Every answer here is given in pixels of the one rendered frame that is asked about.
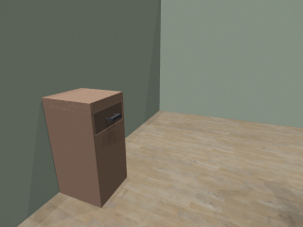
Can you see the handle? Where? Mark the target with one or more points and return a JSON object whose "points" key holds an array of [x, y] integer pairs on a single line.
{"points": [[114, 117]]}

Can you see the drawer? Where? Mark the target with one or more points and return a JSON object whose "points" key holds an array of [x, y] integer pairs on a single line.
{"points": [[100, 121]]}

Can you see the cabinet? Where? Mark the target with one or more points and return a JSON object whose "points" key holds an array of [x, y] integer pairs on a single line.
{"points": [[89, 167]]}

